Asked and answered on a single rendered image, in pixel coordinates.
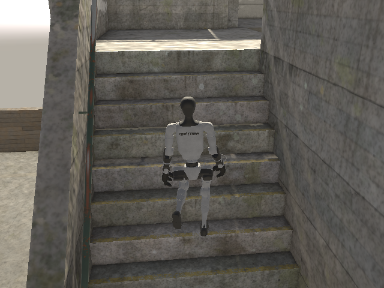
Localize stairs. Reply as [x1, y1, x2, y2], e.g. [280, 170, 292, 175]
[88, 49, 299, 288]

